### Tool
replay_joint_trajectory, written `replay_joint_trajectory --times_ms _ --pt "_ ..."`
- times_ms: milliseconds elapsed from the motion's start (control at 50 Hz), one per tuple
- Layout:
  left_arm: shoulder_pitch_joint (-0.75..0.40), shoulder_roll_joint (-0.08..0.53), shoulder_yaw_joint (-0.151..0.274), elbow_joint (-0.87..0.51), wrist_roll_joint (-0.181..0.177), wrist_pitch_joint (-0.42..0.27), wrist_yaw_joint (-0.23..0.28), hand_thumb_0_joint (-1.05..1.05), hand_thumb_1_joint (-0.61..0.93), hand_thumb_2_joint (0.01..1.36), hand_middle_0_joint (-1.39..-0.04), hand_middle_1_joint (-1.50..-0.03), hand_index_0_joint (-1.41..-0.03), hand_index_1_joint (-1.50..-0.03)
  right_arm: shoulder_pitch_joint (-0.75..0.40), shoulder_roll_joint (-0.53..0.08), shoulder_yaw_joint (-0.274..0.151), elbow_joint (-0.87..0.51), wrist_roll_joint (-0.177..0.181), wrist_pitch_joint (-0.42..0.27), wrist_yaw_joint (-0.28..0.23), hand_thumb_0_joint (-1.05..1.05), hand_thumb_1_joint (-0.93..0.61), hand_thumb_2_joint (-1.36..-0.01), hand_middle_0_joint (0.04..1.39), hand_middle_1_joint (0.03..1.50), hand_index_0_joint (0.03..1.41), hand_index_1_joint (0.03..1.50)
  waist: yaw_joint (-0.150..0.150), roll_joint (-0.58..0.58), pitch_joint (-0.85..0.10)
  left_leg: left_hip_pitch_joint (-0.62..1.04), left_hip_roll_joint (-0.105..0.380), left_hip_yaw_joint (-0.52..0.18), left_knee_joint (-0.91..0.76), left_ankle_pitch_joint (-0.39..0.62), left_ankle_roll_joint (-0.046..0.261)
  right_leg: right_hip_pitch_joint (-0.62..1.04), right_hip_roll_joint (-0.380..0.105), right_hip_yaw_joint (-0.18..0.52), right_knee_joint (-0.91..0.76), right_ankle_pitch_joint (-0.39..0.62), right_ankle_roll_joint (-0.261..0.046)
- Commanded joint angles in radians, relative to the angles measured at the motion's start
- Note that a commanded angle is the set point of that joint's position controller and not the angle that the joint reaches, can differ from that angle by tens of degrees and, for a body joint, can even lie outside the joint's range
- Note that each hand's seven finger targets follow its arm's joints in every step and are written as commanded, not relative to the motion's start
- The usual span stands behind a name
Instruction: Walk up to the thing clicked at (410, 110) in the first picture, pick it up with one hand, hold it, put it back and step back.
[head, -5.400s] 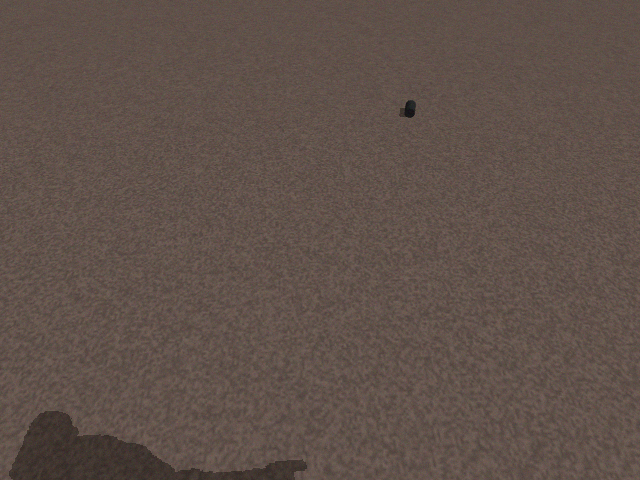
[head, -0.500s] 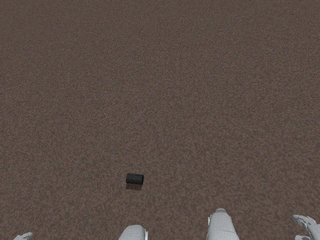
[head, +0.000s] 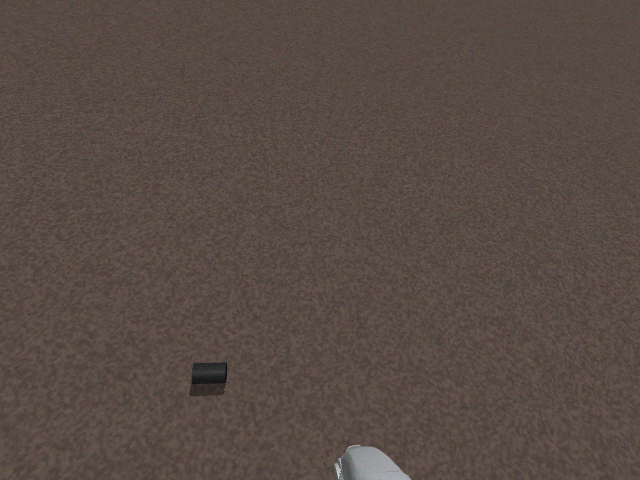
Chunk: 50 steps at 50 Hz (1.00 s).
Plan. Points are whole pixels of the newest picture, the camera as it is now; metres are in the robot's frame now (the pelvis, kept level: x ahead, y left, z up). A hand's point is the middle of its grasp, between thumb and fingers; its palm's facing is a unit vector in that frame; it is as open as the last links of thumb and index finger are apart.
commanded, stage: walk up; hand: left
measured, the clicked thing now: (209, 373) +0.50 +0.22 -0.74
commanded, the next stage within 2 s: stand in 1.74 s
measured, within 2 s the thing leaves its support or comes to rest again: neither
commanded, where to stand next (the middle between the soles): +0.13 -0.08 m, yaw +1 degrees
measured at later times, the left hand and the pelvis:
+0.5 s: hand out of the picture +0.15 +0.20 -0.13, palm faces +0.00 -0.91 -0.42, open 7.4 cm; pelvis +0.05 -0.06 +0.00, yaw -1 degrees
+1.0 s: hand out of the picture +0.15 +0.21 -0.15, palm faces +0.03 -0.94 -0.35, open 7.4 cm; pelvis +0.07 -0.05 +0.00, yaw +2 degrees
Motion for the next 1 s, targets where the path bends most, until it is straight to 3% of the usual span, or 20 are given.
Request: replay_joint_trajectory --times_ms 0,60,100,160,180,200,220,240,320,400,500,540,580,600,620,640,680,720,800,980 --pt "-0.056 0.142 0.026 -0.102 -0.020 -0.046 0.006 0.000 0.900 0.900 -0.200 -0.300 -0.200 -0.300 -0.008 -0.268 -0.068 -0.077 -0.005 -0.022 -0.009 0.000 -0.900 -0.900 0.200 0.300 0.200 0.300 -0.008 0.337 0.010 0.145 0.212 -0.217 -0.240 0.437 0.121 -0.143 -0.035 -0.064 -0.098 0.029 0.002" --pt "-0.072 0.126 0.017 -0.090 -0.021 -0.047 -0.001 0.000 0.900 0.900 -0.200 -0.300 -0.200 -0.300 -0.081 -0.259 -0.055 -0.093 -0.005 -0.007 0.001 0.000 -0.900 -0.900 0.200 0.300 0.200 0.300 0.014 0.340 0.032 -0.021 0.176 -0.091 -0.220 0.380 0.147 0.034 -0.057 -0.150 -0.242 0.064 -0.011" --pt "-0.072 0.135 0.024 -0.075 -0.021 -0.050 -0.003 0.000 0.900 0.900 -0.200 -0.300 -0.200 -0.300 -0.103 -0.272 -0.052 -0.095 -0.002 0.005 0.007 0.000 -0.900 -0.900 0.200 0.300 0.200 0.300 0.024 0.346 0.002 -0.085 0.188 -0.095 -0.184 0.286 0.149 0.166 -0.058 -0.190 -0.325 0.081 -0.013" --pt "-0.003 0.143 0.038 -0.024 -0.009 -0.059 0.010 0.000 0.900 0.900 -0.200 -0.300 -0.200 -0.300 -0.095 -0.229 -0.026 -0.092 0.012 0.030 0.011 0.000 -0.900 -0.900 0.200 0.300 0.200 0.300 0.065 0.188 -0.077 -0.161 0.141 -0.070 0.033 0.194 0.107 0.390 -0.019 -0.186 -0.494 0.147 -0.030" --pt "0.002 0.177 0.050 -0.025 -0.004 -0.068 0.017 0.000 0.900 0.900 -0.200 -0.300 -0.200 -0.300 -0.040 -0.174 -0.005 -0.082 0.015 0.032 0.011 0.000 -0.900 -0.900 0.200 0.300 0.200 0.300 0.074 0.046 -0.115 -0.212 0.100 -0.047 0.170 0.105 0.074 0.462 -0.059 -0.096 -0.559 0.139 -0.043" --pt "0.042 0.265 0.075 -0.051 0.008 -0.081 0.020 0.000 0.900 0.900 -0.200 -0.300 -0.200 -0.300 -0.002 -0.132 0.009 -0.108 0.021 0.028 0.018 0.000 -0.900 -0.900 0.200 0.300 0.200 0.300 0.077 -0.177 -0.165 -0.319 -0.006 -0.029 0.367 -0.153 0.046 0.522 -0.213 0.191 -0.645 -0.011 -0.109" --pt "-0.002 0.280 0.065 -0.086 0.005 -0.089 0.025 0.000 0.900 0.900 -0.200 -0.300 -0.200 -0.300 0.009 -0.144 0.009 -0.090 0.023 0.035 0.015 0.000 -0.900 -0.900 0.200 0.300 0.200 0.300 0.069 -0.123 -0.124 -0.381 -0.067 -0.145 0.457 -0.230 0.016 0.453 -0.355 0.419 -0.751 -0.066 -0.202" --pt "-0.023 0.315 0.073 -0.086 -0.001 -0.080 0.026 0.000 0.900 0.900 -0.200 -0.300 -0.200 -0.300 -0.048 -0.237 -0.023 -0.088 0.018 0.041 0.001 0.000 -0.900 -0.900 0.200 0.300 0.200 0.300 0.104 -0.125 -0.105 -0.391 -0.037 -0.165 0.516 -0.280 0.024 0.409 -0.401 0.482 -0.766 -0.113 -0.290" --pt "-0.133 0.215 0.045 -0.107 -0.019 -0.078 0.034 0.000 0.900 0.900 -0.200 -0.300 -0.200 -0.300 0.011 -0.242 -0.024 -0.008 0.027 0.044 0.005 0.000 -0.900 -0.900 0.200 0.300 0.200 0.300 0.038 -0.069 -0.063 -0.332 -0.019 -0.214 0.446 -0.131 0.017 0.289 -0.258 0.165 -0.723 -0.094 -0.200" --pt "-0.172 0.173 0.035 -0.109 -0.007 -0.086 0.039 0.000 0.900 0.900 -0.200 -0.300 -0.200 -0.300 -0.004 -0.207 -0.020 0.025 0.008 0.057 0.016 0.000 -0.900 -0.900 0.200 0.300 0.200 0.300 0.042 -0.082 -0.037 -0.233 -0.032 -0.207 0.341 -0.051 -0.001 0.149 -0.238 0.075 -0.752 -0.113 -0.191" --pt "-0.198 0.187 0.036 -0.101 -0.015 -0.076 0.036 0.000 0.900 0.900 -0.200 -0.300 -0.200 -0.300 -0.077 -0.188 -0.018 0.028 0.002 0.045 0.021 0.000 -0.900 -0.900 0.200 0.300 0.200 0.300 0.049 -0.087 -0.073 -0.103 -0.032 -0.119 0.114 0.018 -0.005 0.150 -0.279 0.020 -0.633 0.197 -0.184" --pt "-0.213 0.177 0.025 -0.094 -0.024 -0.067 0.036 0.000 0.900 0.900 -0.200 -0.300 -0.200 -0.300 -0.069 -0.176 -0.019 0.040 -0.002 0.037 0.019 0.000 -0.900 -0.900 0.200 0.300 0.200 0.300 0.022 -0.042 -0.100 0.003 -0.056 -0.098 -0.007 0.132 0.010 0.117 -0.268 -0.012 -0.533 0.295 -0.155" --pt "-0.189 0.138 0.006 -0.083 -0.030 -0.061 0.037 0.000 0.900 0.900 -0.200 -0.300 -0.200 -0.300 -0.107 -0.203 -0.027 0.032 -0.007 0.028 0.015 0.000 -0.900 -0.900 0.200 0.300 0.200 0.300 0.028 0.062 -0.119 0.034 0.005 -0.211 -0.113 0.268 0.031 0.111 -0.216 -0.051 -0.436 0.329 -0.094" --pt "-0.173 0.110 -0.003 -0.085 -0.038 -0.060 0.037 0.000 0.900 0.900 -0.200 -0.300 -0.200 -0.300 -0.136 -0.253 -0.033 0.018 -0.011 0.023 0.013 0.000 -0.900 -0.900 0.200 0.300 0.200 0.300 0.052 0.195 -0.151 0.026 0.139 -0.403 -0.180 0.354 0.078 0.112 -0.129 -0.114 -0.342 0.243 -0.046" --pt "-0.159 0.115 -0.004 -0.050 -0.050 -0.051 0.042 0.000 0.900 0.900 -0.200 -0.300 -0.200 -0.300 -0.208 -0.277 -0.029 0.014 0.006 0.022 0.017 0.000 -0.900 -0.900 0.200 0.300 0.200 0.300 0.076 0.249 -0.134 -0.064 0.199 -0.491 -0.191 0.314 0.166 0.180 -0.048 -0.158 -0.321 0.053 -0.026" --pt "-0.142 0.128 -0.002 -0.017 -0.038 -0.049 0.046 0.000 0.900 0.900 -0.200 -0.300 -0.200 -0.300 -0.258 -0.258 -0.024 0.012 0.009 0.028 0.021 0.000 -0.900 -0.900 0.200 0.300 0.200 0.300 0.091 0.253 -0.119 -0.148 0.205 -0.476 -0.176 0.274 0.184 0.264 -0.061 -0.139 -0.351 -0.070 -0.034" --pt "-0.147 0.139 -0.007 0.003 -0.026 -0.059 0.043 0.000 0.900 0.900 -0.200 -0.300 -0.200 -0.300 -0.271 -0.201 -0.001 0.021 0.014 0.039 0.024 0.000 -0.900 -0.900 0.200 0.300 0.200 0.300 0.086 0.204 -0.143 -0.150 0.106 -0.318 -0.129 0.251 0.095 0.322 -0.102 -0.098 -0.512 0.063 -0.044" --pt "-0.180 0.176 -0.006 0.008 -0.024 -0.066 0.040 0.000 0.900 0.900 -0.200 -0.300 -0.200 -0.300 -0.252 -0.192 0.004 0.033 0.020 0.041 0.023 0.000 -0.900 -0.900 0.200 0.300 0.200 0.300 0.053 0.182 -0.152 -0.097 0.029 -0.245 -0.078 0.258 0.038 0.287 -0.157 -0.035 -0.546 0.226 -0.066" --pt "-0.212 0.149 -0.025 0.041 -0.031 -0.064 0.041 0.000 0.900 0.900 -0.200 -0.300 -0.200 -0.300 -0.299 -0.204 0.007 0.067 0.022 0.043 0.024 0.000 -0.900 -0.900 0.200 0.300 0.200 0.300 0.051 0.192 -0.182 -0.022 0.064 -0.278 -0.120 0.300 0.052 0.283 -0.132 -0.094 -0.548 0.234 -0.044" --pt "-0.259 0.141 -0.032 0.105 -0.026 -0.070 0.034 0.000 0.900 0.900 -0.200 -0.300 -0.200 -0.300 -0.380 -0.196 0.021 0.111 0.023 0.049 0.031 0.000 -0.900 -0.900 0.200 0.300 0.200 0.300 0.044 0.113 -0.156 0.002 0.055 -0.264 -0.189 0.253 0.037 0.311 -0.149 -0.088 -0.655 0.195 -0.030"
